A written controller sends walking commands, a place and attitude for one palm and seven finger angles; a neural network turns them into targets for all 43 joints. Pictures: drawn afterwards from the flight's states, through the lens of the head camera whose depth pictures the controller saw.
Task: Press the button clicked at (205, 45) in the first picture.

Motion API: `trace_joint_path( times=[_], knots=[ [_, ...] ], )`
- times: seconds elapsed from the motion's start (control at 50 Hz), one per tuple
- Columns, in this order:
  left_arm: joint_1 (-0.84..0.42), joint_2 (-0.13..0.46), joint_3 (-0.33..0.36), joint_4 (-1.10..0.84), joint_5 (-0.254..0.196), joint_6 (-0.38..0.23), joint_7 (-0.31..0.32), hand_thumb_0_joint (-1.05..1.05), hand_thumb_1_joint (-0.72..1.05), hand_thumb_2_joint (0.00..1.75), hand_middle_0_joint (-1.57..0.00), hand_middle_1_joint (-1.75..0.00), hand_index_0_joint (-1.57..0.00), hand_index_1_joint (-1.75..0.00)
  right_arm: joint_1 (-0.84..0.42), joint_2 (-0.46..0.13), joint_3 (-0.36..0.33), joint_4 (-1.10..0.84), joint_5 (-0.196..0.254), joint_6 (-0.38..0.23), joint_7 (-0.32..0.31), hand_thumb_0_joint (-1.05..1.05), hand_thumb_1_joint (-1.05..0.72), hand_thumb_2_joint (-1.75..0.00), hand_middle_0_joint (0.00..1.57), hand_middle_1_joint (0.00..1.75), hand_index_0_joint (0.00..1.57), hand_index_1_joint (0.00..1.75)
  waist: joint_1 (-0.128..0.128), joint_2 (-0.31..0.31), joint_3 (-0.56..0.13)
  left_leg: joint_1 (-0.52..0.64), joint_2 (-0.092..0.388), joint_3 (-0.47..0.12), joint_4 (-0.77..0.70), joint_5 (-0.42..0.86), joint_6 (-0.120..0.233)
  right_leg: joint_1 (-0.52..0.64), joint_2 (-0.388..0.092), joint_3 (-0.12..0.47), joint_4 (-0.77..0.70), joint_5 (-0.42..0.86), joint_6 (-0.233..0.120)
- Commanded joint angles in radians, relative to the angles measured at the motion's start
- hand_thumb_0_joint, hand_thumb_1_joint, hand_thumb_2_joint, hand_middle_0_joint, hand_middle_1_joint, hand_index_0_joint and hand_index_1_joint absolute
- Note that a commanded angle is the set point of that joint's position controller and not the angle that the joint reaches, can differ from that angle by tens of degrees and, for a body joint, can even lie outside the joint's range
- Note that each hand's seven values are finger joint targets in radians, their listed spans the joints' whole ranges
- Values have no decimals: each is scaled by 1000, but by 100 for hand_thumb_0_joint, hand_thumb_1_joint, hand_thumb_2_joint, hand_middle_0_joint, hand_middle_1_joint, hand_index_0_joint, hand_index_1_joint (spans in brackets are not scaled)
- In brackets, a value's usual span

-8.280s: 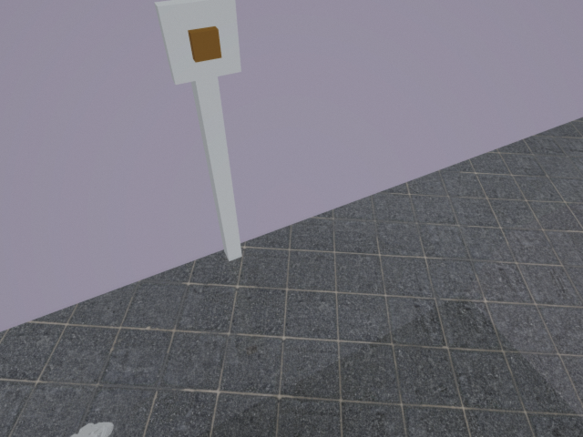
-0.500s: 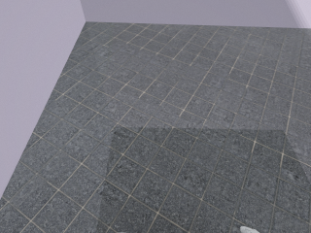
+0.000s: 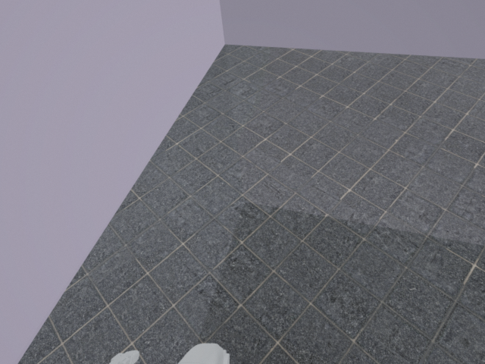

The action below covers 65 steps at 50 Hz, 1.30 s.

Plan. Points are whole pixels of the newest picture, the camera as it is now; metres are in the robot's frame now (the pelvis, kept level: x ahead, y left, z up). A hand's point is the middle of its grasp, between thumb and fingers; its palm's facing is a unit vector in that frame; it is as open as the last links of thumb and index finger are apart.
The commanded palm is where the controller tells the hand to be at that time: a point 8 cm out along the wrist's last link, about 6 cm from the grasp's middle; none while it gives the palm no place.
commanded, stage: turn to face it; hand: left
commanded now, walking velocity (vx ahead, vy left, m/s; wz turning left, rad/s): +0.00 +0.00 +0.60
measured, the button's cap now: out of the picture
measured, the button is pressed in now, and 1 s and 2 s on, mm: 0 0 0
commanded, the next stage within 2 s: take the last steps up to it in 1.94 s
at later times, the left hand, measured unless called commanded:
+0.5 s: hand out of the picture -0.01 +0.27 -0.17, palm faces +0.35 -0.90 -0.27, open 7.4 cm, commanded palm none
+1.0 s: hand out of the picture -0.05 +0.18 -0.14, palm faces +0.58 -0.77 -0.28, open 7.4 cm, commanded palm none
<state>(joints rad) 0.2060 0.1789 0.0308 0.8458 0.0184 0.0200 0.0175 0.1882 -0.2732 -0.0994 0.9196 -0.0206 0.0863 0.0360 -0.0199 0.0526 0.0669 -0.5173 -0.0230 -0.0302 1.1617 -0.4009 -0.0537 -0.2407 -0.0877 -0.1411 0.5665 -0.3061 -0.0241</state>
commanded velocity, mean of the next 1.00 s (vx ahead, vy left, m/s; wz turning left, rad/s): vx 0.00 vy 0.00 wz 0.60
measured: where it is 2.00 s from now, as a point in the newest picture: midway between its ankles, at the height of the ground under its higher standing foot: outside the picture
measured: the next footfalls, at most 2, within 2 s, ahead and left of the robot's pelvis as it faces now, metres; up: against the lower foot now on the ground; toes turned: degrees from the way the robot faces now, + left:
left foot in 0.30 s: +0.01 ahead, +0.15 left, +0.00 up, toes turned +18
right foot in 0.72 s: +0.10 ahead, -0.09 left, +0.00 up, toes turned +22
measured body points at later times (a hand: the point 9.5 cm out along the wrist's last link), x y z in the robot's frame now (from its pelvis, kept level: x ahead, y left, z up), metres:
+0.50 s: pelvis -0.01 +0.03 +0.00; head +0.02 +0.06 +0.45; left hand -0.03 +0.32 -0.15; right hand +0.17 -0.18 -0.13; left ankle -0.03 +0.14 -0.74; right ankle +0.02 -0.11 -0.66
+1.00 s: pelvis +0.00 -0.03 +0.01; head +0.03 -0.03 +0.45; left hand -0.08 +0.22 -0.12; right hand +0.20 -0.21 -0.15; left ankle -0.11 +0.09 -0.66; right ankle +0.06 -0.10 -0.74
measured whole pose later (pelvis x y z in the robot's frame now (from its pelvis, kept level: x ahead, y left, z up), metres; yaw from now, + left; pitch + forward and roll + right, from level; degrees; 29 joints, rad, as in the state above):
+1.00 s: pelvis +0.00 -0.03 +0.01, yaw +36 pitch -1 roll +3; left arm 0.22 0.19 0.03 0.87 0.02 0.02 0.02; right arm 0.20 -0.27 -0.10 0.95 -0.02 0.10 0.04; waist -0.02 0.02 0.07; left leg -0.45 0.03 0.02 1.05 -0.40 -0.08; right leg -0.21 -0.13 -0.21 0.52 -0.27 -0.02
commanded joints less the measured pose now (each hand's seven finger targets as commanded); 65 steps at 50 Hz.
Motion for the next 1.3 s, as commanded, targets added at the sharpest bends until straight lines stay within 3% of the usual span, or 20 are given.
trace_joint_path(
  times=[0.0, 0.18, 0.24, 0.26, 0.28, 0.3, 0.42, 0.54, 0.64, 0.66, 0.68, 0.7, 0.74, 0.82, 1.0, 1.1, 1.12, 1.14, 1.16, 1.28],
  knots=[
    [6, 196, 50, -59, 6, -30, 18, 0, 90, 90, -20, -30, -20, -30, -41, -56, -7, -76, 1, -23, 3, 0, -90, -90, 20, 30, 20, 30, 20, -225, -32, -58, 49, 23, 14, 37, -23, 85, -240, 119, -259, 277, -68],
    [81, 261, 77, -3, 14, -17, 14, 0, 90, 90, -20, -30, -20, -30, -115, -28, 22, -94, 11, -44, -1, 0, -90, -90, 20, 30, 20, 30, 74, -268, -104, 89, 56, 131, -399, -57, -5, 188, -311, 37, -150, 488, -99],
    [69, 259, 82, 9, 3, -7, 7, 0, 90, 90, -20, -30, -20, -30, -35, -54, 18, -80, 7, -58, -7, 0, -90, -90, 20, 30, 20, 30, 29, -230, -139, 260, 45, 157, -661, 128, 17, 138, -285, -45, -4, 464, -26],
    [69, 236, 81, -1, -6, -2, 3, 0, 90, 90, -20, -30, -20, -30, 31, -114, 1, -69, 4, -68, -8, 0, -90, -90, 20, 30, 20, 30, -12, -94, -186, 445, 104, 67, -768, 301, 51, -2, -249, -70, 165, 357, 27],
    [53, 166, 67, -48, -12, -1, -8, 0, 90, 90, -20, -30, -20, -30, 94, -237, -29, -67, -2, -75, -15, 0, -90, -90, 20, 30, 20, 30, -48, 247, -198, 615, 382, -312, -783, 710, 186, -325, -96, -91, 397, -204, 116],
    [-48, 163, 47, -93, 2, 6, -2, 0, 90, 90, -20, -30, -20, -30, 174, -274, -32, -39, 7, -66, -20, 0, -90, -90, 20, 30, 20, 30, -84, 203, -185, 578, 464, -338, -776, 855, 266, -372, -63, 9, 525, -386, 116],
    [-21, 167, 62, -23, -5, 13, -9, 0, 90, 90, -20, -30, -20, -30, -25, -158, 3, -87, 1, -78, -45, 0, -90, -90, 20, 30, 20, 30, 9, 93, -100, 380, 254, -165, -805, 636, 206, -303, -39, 118, 577, -109, 125],
    [-73, 149, 53, -63, -8, 13, -4, 0, 90, 90, -20, -30, -20, -30, 2, -172, -10, -79, -3, -66, -39, 0, -90, -90, 20, 30, 20, 30, -15, 95, -90, 364, 247, -258, -812, 506, 228, -245, 8, 119, 356, -138, 124],
    [20, 152, 54, -61, -16, -5, 0, 0, 90, 90, -20, -30, -20, -30, -48, -171, -22, -100, -2, -55, -35, 0, -90, -90, 20, 30, 20, 30, 31, 112, -124, 250, 191, -305, -716, 515, 188, 1, 71, 88, 25, -20, 106],
    [63, 169, 58, -50, -14, -14, 2, 0, 90, 90, -20, -30, -20, -30, -59, -157, -22, -106, 4, -54, -33, 0, -90, -90, 20, 30, 20, 30, 54, 75, -133, 186, 154, -287, -662, 447, 151, 104, 53, 89, -114, 73, 102],
    [102, 232, 71, -49, -2, -26, 10, 0, 90, 90, -20, -30, -20, -30, -37, -102, -16, -117, 13, -56, -27, 0, -90, -90, 20, 30, 20, 30, 70, -98, -156, 48, 71, -213, -511, 245, 89, 245, -103, 239, -257, 81, 62],
    [96, 333, 87, -60, 13, -32, 17, 0, 90, 90, -20, -30, -20, -30, -28, -39, -4, -145, 13, -55, -22, 0, -90, -90, 20, 30, 20, 30, 72, -370, -128, -126, -76, -29, -247, -171, 6, 260, -393, 530, -319, 187, -65],
    [19, 277, 77, -73, 2, -24, 20, 0, 90, 90, -20, -30, -20, -30, -53, -90, -24, -124, 0, -38, -22, 0, -90, -90, 20, 30, 20, 30, 44, -270, -75, -72, 6, -84, 28, -145, 21, 51, -370, 456, -316, 113, -126],
    [-82, 198, 49, -92, 7, -28, 18, 0, 90, 90, -20, -30, -20, -30, 14, -60, -15, -64, -3, -20, 3, 0, -90, -90, 20, 30, 20, 30, -13, -232, -11, -29, 42, -4, 87, 44, -9, -26, -229, 165, -289, 117, -61],
    [74, 255, 68, -12, 14, -18, 14, 0, 90, 90, -20, -30, -20, -30, -120, -38, 13, -89, 9, -33, 2, 0, -90, -90, 20, 30, 20, 30, 77, -251, -66, 52, 53, 103, -307, -69, -17, 147, -299, 84, -216, 344, -103],
    [61, 263, 80, 7, 7, -6, 7, 0, 90, 90, -20, -30, -20, -30, -30, -52, 17, -77, 10, -55, -8, 0, -90, -90, 20, 30, 20, 30, 32, -238, -135, 258, 42, 140, -638, 79, 14, 117, -291, -9, -41, 416, -37],
    [56, 246, 80, -1, -4, 0, 4, 0, 90, 90, -20, -30, -20, -30, 33, -99, 5, -62, 8, -66, -8, 0, -90, -90, 20, 30, 20, 30, -10, -131, -168, 419, 81, 82, -771, 224, 35, -5, -261, -46, 102, 321, 16],
    [54, 178, 70, -40, -11, 6, -5, 0, 90, 90, -20, -30, -20, -30, 78, -220, -25, -64, 1, -74, -14, 0, -90, -90, 20, 30, 20, 30, -36, 205, -175, 579, 346, -283, -820, 529, 149, -308, -113, -85, 329, -131, 108],
    [-37, 162, 49, -85, -1, 11, -4, 0, 90, 90, -20, -30, -20, -30, 147, -278, -35, -41, 4, -65, -20, 0, -90, -90, 20, 30, 20, 30, -78, 232, -154, 536, 468, -374, -823, 711, 260, -389, -62, 1, 483, -378, 118],
    [-15, 177, 63, -12, -3, 17, -11, 0, 90, 90, -20, -30, -20, -30, -30, -157, 3, -82, 3, -77, -46, 0, -90, -90, 20, 30, 20, 30, 10, 95, -77, 373, 246, -187, -832, 548, 197, -331, -37, 118, 579, -80, 124]
  ],
)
